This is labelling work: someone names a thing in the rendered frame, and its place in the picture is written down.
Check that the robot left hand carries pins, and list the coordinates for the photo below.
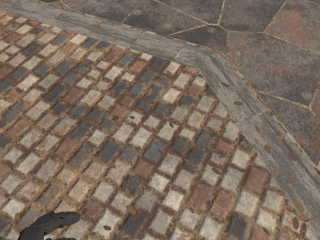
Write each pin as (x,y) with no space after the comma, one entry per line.
(48,223)

